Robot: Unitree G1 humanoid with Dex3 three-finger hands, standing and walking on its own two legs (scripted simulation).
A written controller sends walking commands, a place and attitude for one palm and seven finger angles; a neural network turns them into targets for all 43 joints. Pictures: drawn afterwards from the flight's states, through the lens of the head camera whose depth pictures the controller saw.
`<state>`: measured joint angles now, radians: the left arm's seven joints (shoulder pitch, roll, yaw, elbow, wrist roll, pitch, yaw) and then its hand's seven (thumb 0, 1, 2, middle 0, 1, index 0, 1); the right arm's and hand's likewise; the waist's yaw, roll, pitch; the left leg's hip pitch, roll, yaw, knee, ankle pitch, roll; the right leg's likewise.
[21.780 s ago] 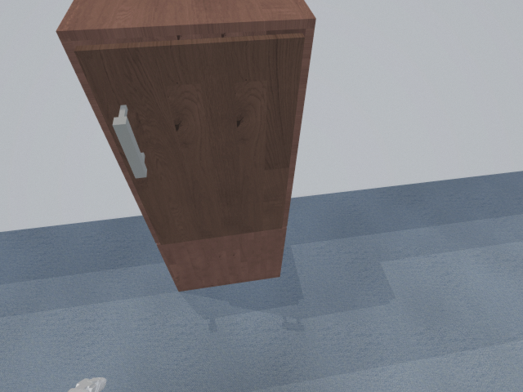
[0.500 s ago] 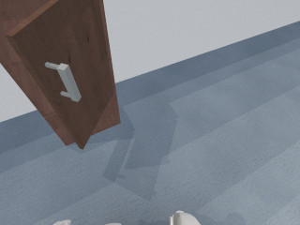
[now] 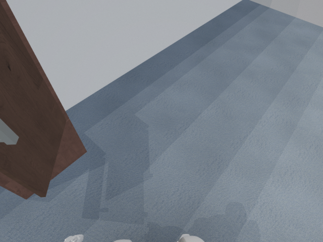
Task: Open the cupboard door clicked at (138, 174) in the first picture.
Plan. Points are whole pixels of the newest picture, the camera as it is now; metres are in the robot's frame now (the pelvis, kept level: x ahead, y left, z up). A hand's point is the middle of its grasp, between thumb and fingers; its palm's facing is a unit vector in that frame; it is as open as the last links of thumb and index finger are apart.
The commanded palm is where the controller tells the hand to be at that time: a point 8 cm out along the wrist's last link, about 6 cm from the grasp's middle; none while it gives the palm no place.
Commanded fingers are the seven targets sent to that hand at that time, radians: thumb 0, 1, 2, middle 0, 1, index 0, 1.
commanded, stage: walk to a spot facing it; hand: left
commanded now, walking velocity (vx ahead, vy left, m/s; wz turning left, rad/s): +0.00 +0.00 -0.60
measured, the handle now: out of the picture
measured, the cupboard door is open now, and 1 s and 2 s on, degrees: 45 45 45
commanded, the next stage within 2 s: turn to face it in 1.72 s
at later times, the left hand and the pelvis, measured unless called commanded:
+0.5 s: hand (115, 233) +0.16 +0.13 -0.15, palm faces -0.24 -0.95 -0.21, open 7.4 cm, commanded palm none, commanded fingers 0.00 0.90 0.90 -0.20 -0.30 -0.20 -0.30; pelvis +0.08 -0.05 +0.01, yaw -17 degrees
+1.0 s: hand (179, 131) +0.50 -0.04 -0.14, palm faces -0.58 -0.79 -0.22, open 7.4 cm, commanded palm none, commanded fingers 0.00 0.90 0.90 -0.20 -0.30 -0.20 -0.30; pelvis +0.27 -0.12 +0.01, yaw -34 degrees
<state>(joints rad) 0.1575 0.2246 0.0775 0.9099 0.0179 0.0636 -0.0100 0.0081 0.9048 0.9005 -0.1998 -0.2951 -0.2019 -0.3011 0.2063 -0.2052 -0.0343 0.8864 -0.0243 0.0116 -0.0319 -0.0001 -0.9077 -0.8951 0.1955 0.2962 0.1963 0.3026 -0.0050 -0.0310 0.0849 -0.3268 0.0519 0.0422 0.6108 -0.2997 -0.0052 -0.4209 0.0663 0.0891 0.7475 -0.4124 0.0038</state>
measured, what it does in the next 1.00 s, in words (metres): walks ahead, turning right: right foot, then left foot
